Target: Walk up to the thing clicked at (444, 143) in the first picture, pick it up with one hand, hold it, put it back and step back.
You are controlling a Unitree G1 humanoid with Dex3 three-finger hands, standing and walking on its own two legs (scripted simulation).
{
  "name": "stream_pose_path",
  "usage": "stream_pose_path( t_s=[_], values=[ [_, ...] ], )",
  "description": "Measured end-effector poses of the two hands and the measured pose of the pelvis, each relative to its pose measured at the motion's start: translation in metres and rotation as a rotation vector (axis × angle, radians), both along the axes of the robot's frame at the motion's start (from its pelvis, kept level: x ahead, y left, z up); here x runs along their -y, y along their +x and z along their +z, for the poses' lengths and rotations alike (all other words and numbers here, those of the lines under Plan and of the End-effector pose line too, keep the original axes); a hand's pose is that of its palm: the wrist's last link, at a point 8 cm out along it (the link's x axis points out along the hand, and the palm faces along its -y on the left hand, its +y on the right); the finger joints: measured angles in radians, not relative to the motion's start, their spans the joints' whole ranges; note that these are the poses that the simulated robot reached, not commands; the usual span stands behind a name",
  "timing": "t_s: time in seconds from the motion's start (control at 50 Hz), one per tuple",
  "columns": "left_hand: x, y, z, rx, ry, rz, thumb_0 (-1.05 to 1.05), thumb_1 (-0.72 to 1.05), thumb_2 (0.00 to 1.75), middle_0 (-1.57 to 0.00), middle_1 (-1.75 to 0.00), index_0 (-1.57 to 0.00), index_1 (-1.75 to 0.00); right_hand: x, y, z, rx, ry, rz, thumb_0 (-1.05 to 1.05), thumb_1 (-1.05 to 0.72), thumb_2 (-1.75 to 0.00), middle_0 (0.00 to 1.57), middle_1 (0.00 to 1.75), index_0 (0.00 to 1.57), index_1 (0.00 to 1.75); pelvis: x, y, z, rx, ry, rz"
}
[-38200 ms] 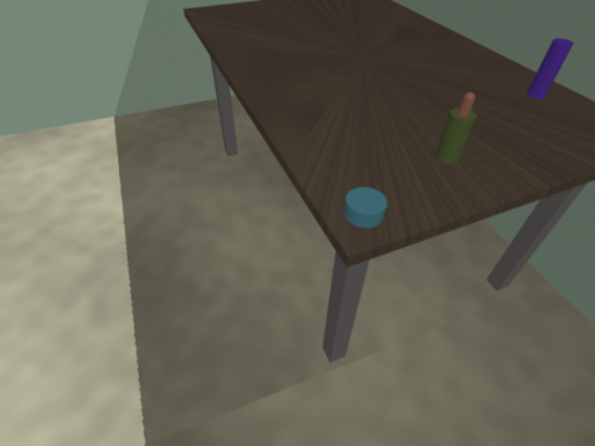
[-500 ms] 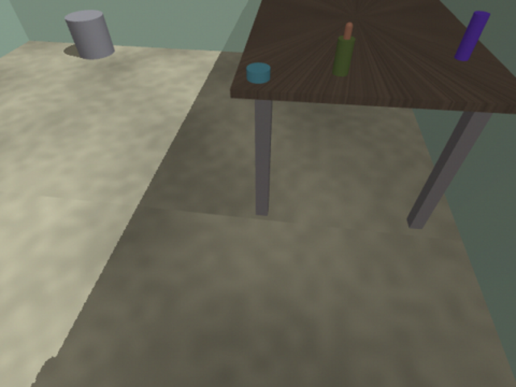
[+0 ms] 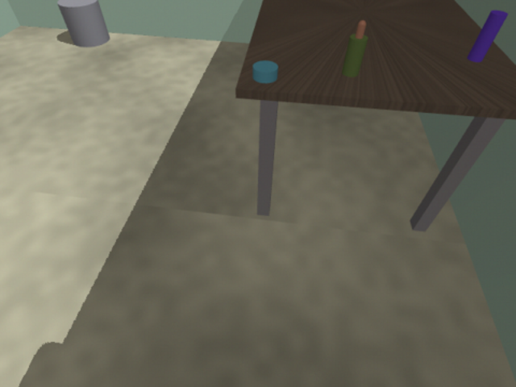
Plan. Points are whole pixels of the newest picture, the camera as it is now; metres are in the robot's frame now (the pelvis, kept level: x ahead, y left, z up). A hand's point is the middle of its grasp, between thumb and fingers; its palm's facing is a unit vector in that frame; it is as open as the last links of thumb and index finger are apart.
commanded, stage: step back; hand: right
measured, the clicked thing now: (356, 48) +1.10 -0.24 +0.04
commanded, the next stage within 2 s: stand in 0.06 s
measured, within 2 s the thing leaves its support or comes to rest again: neither
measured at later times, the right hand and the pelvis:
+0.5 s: hand out of the picture +0.07 -0.26 -0.14, palm faces +0.01 +0.94 -0.34, open 7.4 cm; pelvis -0.02 +0.00 +0.01, yaw -1 degrees
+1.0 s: hand out of the picture +0.02 -0.25 -0.15, palm faces -0.01 +0.95 -0.33, open 7.4 cm; pelvis -0.03 +0.00 +0.01, yaw +0 degrees
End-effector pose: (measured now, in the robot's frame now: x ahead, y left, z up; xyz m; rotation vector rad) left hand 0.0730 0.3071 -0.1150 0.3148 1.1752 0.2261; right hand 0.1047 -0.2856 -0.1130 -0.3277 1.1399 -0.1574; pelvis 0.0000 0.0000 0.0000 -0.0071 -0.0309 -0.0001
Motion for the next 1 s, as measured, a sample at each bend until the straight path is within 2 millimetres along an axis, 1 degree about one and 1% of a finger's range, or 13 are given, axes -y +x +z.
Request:
stream_pose_path(
  t_s=[0.08,0.14,0.2,0.28,0.42,0.58,0.7,0.78,0.84,0.92,1.0],
  values=[
    [0.001,0.013,0.005,0.022,0.003,-0.009,0.01,0.90,0.90,-0.20,-0.30,-0.20,-0.30,-0.001,0.011,0.002,0.023,0.007,-0.006,0.01,-0.90,-0.89,0.20,0.30,0.21,0.30,-0.001,0.002,0.002,0.005,0.004,-0.005],
    [0.005,0.019,0.008,0.028,-0.003,-0.017,0.01,0.90,0.90,-0.20,-0.30,-0.20,-0.30,-0.001,0.014,0.006,0.038,0.013,-0.011,0.01,-0.90,-0.89,0.20,0.30,0.21,0.30,-0.001,0.002,0.005,0.012,0.007,-0.005],
    [0.009,0.022,0.010,0.032,-0.011,-0.029,0.01,0.90,0.90,-0.20,-0.30,-0.20,-0.30,0.001,0.012,0.009,0.042,0.012,-0.020,0.01,-0.90,-0.89,0.20,0.30,0.21,0.30,-0.001,0.000,0.007,0.019,0.007,-0.005],
    [0.015,0.021,0.010,0.037,-0.022,-0.038,0.01,0.90,0.90,-0.20,-0.30,-0.20,-0.30,0.005,0.001,0.012,0.035,0.006,-0.033,0.01,-0.90,-0.89,0.20,0.30,0.21,0.30,0.000,-0.004,0.010,0.029,0.008,-0.006],
    [0.018,0.006,0.009,0.022,-0.035,-0.044,0.01,0.90,0.90,-0.20,-0.30,-0.20,-0.30,0.012,-0.028,0.013,-0.002,-0.005,-0.056,0.01,-0.90,-0.89,0.20,0.30,0.21,0.30,0.001,-0.015,0.012,0.040,0.007,-0.009],
    [0.015,-0.024,0.006,-0.030,-0.034,-0.033,0.01,0.90,0.90,-0.20,-0.30,-0.20,-0.30,0.014,-0.065,0.008,-0.062,-0.004,-0.073,0.01,-0.90,-0.89,0.20,0.30,0.21,0.30,0.002,-0.028,0.012,0.040,0.007,-0.009],
    [0.012,-0.046,0.005,-0.070,-0.027,-0.020,0.01,0.90,0.90,-0.20,-0.30,-0.20,-0.30,0.013,-0.085,0.003,-0.102,0.003,-0.078,0.01,-0.90,-0.89,0.20,0.30,0.21,0.30,0.002,-0.034,0.011,0.034,0.007,-0.008],
    [0.010,-0.055,0.004,-0.089,-0.023,-0.019,0.01,0.90,0.90,-0.20,-0.30,-0.20,-0.30,0.012,-0.092,0.001,-0.118,0.008,-0.081,0.01,-0.90,-0.89,0.20,0.30,0.21,0.30,0.001,-0.036,0.011,0.031,0.005,-0.008],
    [0.010,-0.059,0.004,-0.096,-0.022,-0.018,0.01,0.90,0.90,-0.20,-0.30,-0.20,-0.30,0.011,-0.094,0.000,-0.123,0.009,-0.079,0.01,-0.90,-0.89,0.20,0.30,0.21,0.30,0.001,-0.036,0.011,0.028,0.005,-0.008],
    [0.009,-0.059,0.003,-0.096,-0.023,-0.021,0.01,0.90,0.90,-0.20,-0.30,-0.20,-0.30,0.010,-0.093,0.000,-0.123,0.009,-0.076,0.01,-0.90,-0.89,0.20,0.30,0.21,0.30,0.000,-0.036,0.010,0.026,0.005,-0.008],
    [0.010,-0.055,0.002,-0.090,-0.027,-0.026,0.01,0.90,0.90,-0.20,-0.30,-0.20,-0.30,0.009,-0.089,0.001,-0.117,0.006,-0.071,0.01,-0.90,-0.89,0.20,0.30,0.21,0.30,-0.001,-0.034,0.010,0.021,0.006,-0.008]
  ],
)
